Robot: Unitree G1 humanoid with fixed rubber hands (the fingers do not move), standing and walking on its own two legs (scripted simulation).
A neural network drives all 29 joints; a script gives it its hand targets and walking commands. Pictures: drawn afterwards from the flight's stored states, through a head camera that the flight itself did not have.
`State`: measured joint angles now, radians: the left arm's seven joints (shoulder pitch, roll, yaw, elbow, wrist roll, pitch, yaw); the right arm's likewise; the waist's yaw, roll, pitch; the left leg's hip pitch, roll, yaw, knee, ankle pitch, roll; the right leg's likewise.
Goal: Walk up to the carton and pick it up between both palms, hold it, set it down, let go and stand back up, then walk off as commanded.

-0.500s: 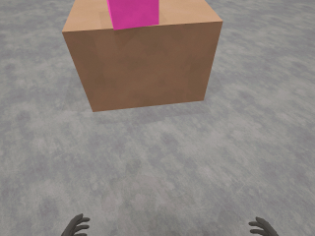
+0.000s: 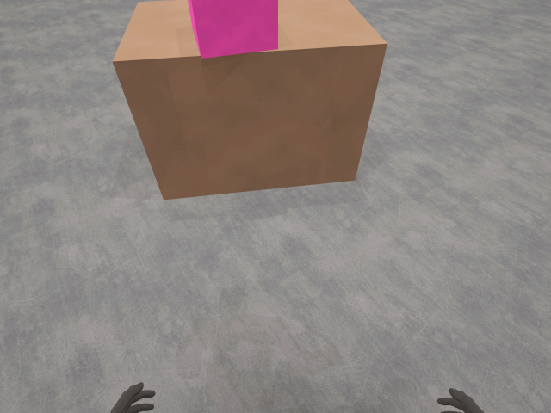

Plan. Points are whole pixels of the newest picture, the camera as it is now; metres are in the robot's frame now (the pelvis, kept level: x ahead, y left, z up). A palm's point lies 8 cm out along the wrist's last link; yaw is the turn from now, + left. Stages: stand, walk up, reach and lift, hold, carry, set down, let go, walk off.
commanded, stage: stand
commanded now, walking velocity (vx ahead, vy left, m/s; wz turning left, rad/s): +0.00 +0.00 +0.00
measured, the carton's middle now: (230, 12) +1.41 +0.18 +0.05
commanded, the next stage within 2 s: walk up in 0.06 s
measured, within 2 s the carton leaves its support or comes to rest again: neither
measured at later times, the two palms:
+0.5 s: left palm out of the picture +0.07 +0.32 -0.10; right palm out of the picture +0.11 -0.28 -0.09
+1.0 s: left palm (80, 348) +0.24 +0.34 -0.08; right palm out of the picture +0.14 -0.28 -0.10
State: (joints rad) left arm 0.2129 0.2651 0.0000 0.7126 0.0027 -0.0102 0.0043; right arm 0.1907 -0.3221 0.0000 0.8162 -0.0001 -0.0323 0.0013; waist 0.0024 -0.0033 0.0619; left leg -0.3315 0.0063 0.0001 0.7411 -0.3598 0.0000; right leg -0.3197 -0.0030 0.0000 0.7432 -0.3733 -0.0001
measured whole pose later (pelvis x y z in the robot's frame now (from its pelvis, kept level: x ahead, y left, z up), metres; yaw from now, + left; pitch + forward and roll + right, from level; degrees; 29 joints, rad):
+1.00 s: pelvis +0.14 +0.03 +0.00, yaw +3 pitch -3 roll +2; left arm 0.26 0.42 0.02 0.74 0.00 -0.06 -0.05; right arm 0.42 -0.39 -0.04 0.84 0.00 -0.08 0.05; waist -0.07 -0.04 0.05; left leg -0.19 -0.02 0.00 0.65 -0.41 0.03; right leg -0.48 -0.07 0.00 0.70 -0.28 -0.02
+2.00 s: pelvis +0.35 +0.04 +0.00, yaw +1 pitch -3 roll +0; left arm 0.34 0.40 0.02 0.74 0.00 -0.09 -0.02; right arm 0.34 -0.40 -0.04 0.84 0.00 -0.03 0.06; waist 0.00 0.02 0.08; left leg -0.39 0.03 0.01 0.97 -0.42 0.02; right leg -0.39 0.00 0.00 0.72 -0.28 -0.02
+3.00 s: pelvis +0.50 +0.08 -0.01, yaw +3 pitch -1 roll +1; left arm 0.24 0.39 0.02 0.74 0.00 -0.04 0.00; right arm 0.26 -0.39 -0.04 0.86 0.00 -0.02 0.01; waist -0.01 0.00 0.09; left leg -0.36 0.02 0.01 0.80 -0.42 0.01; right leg -0.46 -0.02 -0.01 0.79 -0.30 -0.01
